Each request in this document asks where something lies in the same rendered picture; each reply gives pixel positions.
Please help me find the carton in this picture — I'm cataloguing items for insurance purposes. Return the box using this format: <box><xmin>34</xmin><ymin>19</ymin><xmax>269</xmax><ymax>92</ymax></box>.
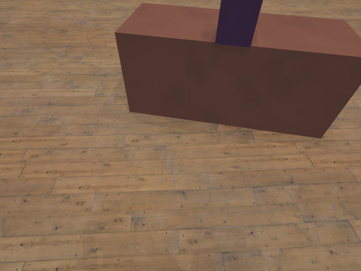
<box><xmin>215</xmin><ymin>0</ymin><xmax>263</xmax><ymax>47</ymax></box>

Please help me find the pedestal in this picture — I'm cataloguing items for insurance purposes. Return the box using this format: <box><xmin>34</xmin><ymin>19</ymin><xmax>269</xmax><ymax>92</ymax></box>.
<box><xmin>115</xmin><ymin>3</ymin><xmax>361</xmax><ymax>138</ymax></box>

